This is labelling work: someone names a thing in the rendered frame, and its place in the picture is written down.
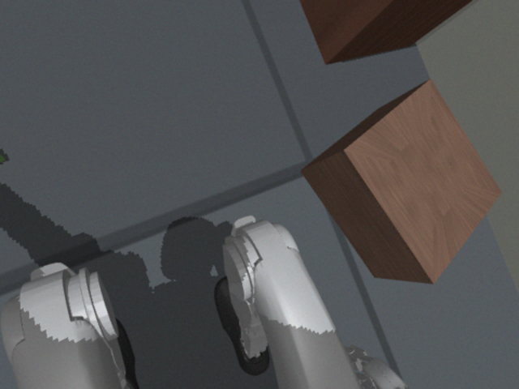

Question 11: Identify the left robot foot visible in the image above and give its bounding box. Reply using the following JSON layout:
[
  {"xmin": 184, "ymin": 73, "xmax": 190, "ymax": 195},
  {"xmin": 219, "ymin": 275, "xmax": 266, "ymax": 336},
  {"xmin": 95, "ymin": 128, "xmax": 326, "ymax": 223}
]
[{"xmin": 116, "ymin": 319, "xmax": 139, "ymax": 389}]

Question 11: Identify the right robot foot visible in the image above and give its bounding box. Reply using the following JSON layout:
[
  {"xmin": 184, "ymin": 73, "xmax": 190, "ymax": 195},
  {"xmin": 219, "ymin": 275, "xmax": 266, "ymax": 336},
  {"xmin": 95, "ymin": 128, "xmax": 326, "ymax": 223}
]
[{"xmin": 214, "ymin": 276, "xmax": 269, "ymax": 375}]

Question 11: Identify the right robot hand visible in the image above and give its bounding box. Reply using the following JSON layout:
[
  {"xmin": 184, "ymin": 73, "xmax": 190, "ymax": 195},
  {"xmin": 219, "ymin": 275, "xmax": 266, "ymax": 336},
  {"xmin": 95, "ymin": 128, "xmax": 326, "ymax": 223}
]
[{"xmin": 345, "ymin": 345, "xmax": 409, "ymax": 389}]

